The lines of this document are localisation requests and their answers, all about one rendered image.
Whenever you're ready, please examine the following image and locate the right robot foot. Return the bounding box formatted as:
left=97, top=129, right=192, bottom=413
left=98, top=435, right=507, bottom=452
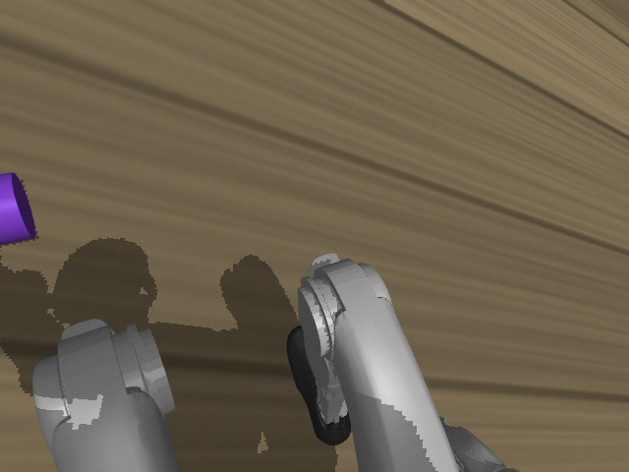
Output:
left=287, top=325, right=351, bottom=445

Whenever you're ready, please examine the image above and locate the can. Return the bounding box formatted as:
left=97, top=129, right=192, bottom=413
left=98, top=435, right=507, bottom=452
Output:
left=0, top=173, right=35, bottom=245

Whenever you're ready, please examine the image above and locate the right robot hand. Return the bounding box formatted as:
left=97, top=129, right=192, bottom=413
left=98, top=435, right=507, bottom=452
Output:
left=439, top=416, right=507, bottom=472

